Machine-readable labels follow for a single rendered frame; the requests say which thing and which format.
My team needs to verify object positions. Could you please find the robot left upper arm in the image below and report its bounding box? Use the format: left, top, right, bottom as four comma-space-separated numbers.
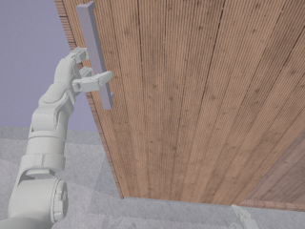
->
0, 178, 69, 229

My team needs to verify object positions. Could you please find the left robot forearm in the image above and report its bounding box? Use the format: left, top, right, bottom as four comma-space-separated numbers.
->
8, 82, 76, 218

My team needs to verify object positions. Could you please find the handle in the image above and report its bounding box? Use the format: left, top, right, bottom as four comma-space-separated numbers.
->
75, 1, 114, 110

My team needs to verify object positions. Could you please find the wardrobe door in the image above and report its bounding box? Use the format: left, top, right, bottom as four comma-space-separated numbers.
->
63, 0, 305, 206
244, 127, 305, 204

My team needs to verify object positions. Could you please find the robot right hand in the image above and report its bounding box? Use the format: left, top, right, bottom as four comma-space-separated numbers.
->
229, 204, 260, 229

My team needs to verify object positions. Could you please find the robot left hand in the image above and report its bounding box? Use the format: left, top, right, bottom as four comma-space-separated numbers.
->
53, 47, 113, 96

